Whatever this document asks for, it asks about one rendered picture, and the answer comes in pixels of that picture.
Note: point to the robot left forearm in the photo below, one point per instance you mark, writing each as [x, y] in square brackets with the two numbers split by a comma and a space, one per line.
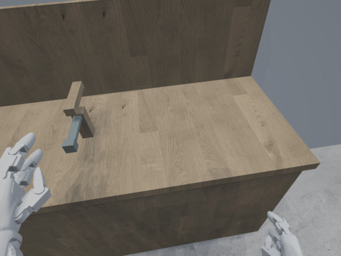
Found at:
[10, 242]

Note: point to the robot right hand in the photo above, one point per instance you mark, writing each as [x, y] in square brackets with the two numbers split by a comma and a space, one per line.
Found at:
[287, 243]

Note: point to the counter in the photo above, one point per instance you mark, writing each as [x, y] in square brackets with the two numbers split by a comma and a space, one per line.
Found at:
[178, 144]

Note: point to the tap lever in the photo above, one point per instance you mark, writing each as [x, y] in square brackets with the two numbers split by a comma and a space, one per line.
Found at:
[70, 145]

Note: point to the robot left hand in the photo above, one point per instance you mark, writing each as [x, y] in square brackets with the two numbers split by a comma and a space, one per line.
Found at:
[15, 174]

